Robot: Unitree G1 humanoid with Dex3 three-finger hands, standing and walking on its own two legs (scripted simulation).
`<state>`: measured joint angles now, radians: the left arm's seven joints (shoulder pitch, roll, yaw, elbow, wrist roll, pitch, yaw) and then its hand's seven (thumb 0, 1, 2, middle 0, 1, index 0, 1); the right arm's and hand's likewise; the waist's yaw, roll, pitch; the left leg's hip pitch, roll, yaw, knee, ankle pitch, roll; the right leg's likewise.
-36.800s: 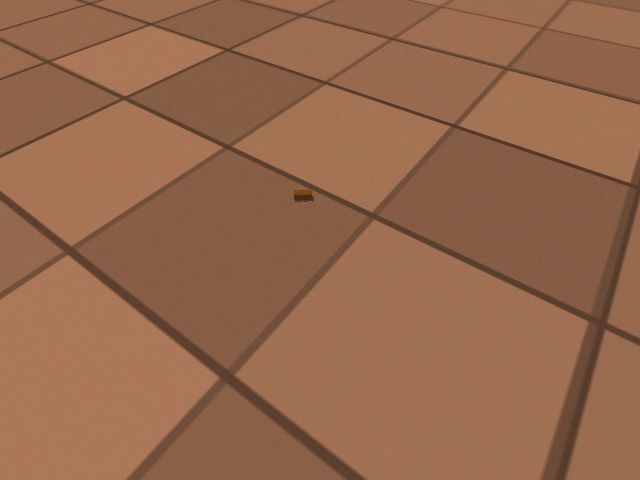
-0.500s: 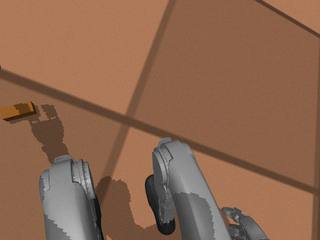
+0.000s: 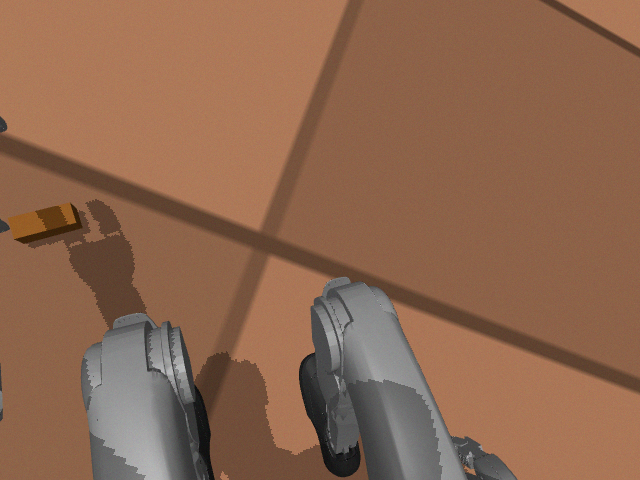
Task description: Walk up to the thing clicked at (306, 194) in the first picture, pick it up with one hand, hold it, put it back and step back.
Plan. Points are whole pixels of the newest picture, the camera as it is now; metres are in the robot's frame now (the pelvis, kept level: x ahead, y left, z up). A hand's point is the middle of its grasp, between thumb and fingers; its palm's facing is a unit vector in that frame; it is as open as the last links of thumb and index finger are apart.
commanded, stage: home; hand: left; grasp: from above
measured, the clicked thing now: (46, 223) +0.49 +0.33 -0.33
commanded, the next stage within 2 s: none
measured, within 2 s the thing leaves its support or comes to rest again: neither
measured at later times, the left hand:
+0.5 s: hand out of the picture +0.30 +0.28 +0.06, palm faces -0.12 -0.77 -0.62, open 7.5 cm
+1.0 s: hand out of the picture +0.23 +0.23 +0.27, palm faces +0.24 -0.95 -0.22, open 7.4 cm
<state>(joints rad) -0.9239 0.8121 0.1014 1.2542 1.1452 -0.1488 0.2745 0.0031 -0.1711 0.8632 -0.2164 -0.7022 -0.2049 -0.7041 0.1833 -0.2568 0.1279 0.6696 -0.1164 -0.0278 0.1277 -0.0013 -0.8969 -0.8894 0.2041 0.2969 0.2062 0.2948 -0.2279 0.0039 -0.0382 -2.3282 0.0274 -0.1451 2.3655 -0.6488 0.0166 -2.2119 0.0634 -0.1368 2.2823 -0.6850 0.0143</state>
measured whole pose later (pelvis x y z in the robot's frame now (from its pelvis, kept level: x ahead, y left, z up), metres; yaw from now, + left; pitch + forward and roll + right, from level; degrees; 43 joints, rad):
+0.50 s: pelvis +0.01 +0.00 +0.17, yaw +7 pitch +30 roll -6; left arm -0.20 0.45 0.05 0.46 0.36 0.14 0.04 0.01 0.87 0.89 -0.22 -0.30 -0.21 -0.30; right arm 0.10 -0.26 0.00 0.59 0.03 -0.04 0.00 0.00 -0.91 -0.89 0.20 0.30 0.20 0.29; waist -0.05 0.03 -0.19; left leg -1.73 0.02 -0.08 1.81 -0.61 0.01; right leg -1.65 0.04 -0.07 1.76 -0.64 0.00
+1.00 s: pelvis +0.07 +0.01 +0.35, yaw +11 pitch +15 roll -4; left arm 0.33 0.24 0.06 0.04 -0.07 0.41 0.07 0.01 0.90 0.90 -0.21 -0.30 -0.20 -0.30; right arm 0.27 -0.20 0.06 0.54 0.03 -0.15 -0.16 0.01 -0.91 -0.89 0.20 0.30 0.21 0.29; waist -0.07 0.05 -0.18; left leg -0.93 0.02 -0.07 1.16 -0.50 0.00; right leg -0.84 0.04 -0.05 1.09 -0.52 -0.01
